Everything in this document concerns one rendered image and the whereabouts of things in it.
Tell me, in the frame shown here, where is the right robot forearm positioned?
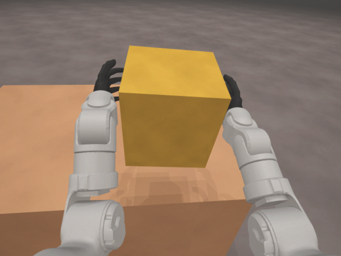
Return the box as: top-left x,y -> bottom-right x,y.
222,107 -> 318,245

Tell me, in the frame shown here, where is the left robot hand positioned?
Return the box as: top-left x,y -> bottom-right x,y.
93,59 -> 124,102

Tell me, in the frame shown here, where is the carton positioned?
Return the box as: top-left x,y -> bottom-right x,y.
118,46 -> 231,168

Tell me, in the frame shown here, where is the robot left upper arm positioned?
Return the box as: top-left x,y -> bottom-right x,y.
33,200 -> 126,256

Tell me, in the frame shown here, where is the robot right upper arm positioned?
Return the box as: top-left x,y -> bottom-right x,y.
248,206 -> 339,256

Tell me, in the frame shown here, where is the pedestal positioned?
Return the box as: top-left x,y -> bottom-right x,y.
0,85 -> 252,256

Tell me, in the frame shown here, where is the left robot forearm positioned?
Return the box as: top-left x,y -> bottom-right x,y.
61,90 -> 118,232

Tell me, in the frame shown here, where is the right robot hand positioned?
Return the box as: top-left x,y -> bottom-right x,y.
223,74 -> 242,111

